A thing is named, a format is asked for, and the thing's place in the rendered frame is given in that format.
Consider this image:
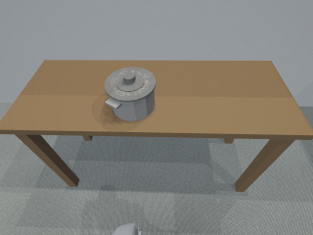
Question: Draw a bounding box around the table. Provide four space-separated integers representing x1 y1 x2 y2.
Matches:
0 60 313 192

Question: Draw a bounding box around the lid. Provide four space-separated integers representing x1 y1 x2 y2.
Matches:
105 67 157 103

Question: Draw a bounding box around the pot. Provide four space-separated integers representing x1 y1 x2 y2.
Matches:
105 91 155 121

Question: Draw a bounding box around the knob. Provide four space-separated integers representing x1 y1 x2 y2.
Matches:
123 71 136 83

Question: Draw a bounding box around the left robot thigh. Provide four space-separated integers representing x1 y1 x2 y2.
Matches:
112 224 142 235

